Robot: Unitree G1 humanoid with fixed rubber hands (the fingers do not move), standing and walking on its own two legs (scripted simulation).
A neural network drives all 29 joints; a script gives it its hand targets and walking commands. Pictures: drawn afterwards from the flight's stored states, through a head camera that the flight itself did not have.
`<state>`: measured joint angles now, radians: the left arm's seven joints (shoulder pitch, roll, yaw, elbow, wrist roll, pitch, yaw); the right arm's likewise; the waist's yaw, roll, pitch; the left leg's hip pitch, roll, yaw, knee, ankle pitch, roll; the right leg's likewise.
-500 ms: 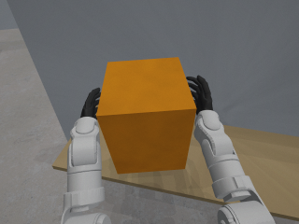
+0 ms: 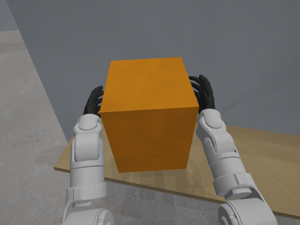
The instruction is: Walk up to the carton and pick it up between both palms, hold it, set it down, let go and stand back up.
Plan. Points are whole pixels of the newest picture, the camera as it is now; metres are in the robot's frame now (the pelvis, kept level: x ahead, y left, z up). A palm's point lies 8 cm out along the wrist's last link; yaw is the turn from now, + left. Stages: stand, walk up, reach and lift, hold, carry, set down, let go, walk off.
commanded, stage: hold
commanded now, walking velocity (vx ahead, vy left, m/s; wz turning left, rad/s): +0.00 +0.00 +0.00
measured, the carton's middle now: (149, 115) +0.39 +0.00 +0.12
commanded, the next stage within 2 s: none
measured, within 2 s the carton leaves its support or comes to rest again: neither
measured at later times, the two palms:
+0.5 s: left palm (93, 116) +0.36 +0.14 +0.16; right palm (205, 104) +0.37 -0.14 +0.18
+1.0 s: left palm (88, 119) +0.35 +0.16 +0.15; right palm (201, 106) +0.36 -0.13 +0.18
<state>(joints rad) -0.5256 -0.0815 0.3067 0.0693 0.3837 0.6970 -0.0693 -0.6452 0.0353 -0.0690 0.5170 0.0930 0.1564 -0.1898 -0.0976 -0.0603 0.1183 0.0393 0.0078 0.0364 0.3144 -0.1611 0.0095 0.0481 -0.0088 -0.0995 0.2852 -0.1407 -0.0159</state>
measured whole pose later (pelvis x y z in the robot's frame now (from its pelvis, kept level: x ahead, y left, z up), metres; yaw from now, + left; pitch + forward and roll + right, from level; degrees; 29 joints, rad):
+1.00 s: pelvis +0.00 -0.01 +0.00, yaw +1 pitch -11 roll +0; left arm -0.51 -0.07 0.31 0.06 0.37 0.69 -0.08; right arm -0.63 0.05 -0.06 0.49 0.08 0.17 -0.20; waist -0.09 -0.08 0.12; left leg 0.04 0.01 0.02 0.32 -0.16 0.00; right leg 0.05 -0.01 -0.12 0.29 -0.15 -0.03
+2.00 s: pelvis +0.00 +0.00 +0.00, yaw +0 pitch -12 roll +0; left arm -0.52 -0.09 0.31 0.07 0.39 0.69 -0.07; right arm -0.65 0.04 -0.06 0.52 0.09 0.15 -0.19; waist -0.10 -0.06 0.13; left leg 0.04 0.01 0.03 0.32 -0.16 0.01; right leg 0.06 -0.01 -0.11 0.29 -0.14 -0.02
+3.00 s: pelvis +0.01 +0.00 +0.00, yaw +2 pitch -10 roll +0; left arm -0.39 -0.10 0.27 0.17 0.36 0.43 -0.04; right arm -0.50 0.07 -0.10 0.57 -0.02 -0.11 -0.15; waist -0.07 -0.07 0.12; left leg 0.05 0.00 0.02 0.30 -0.17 0.01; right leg 0.07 -0.01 -0.13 0.26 -0.16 -0.02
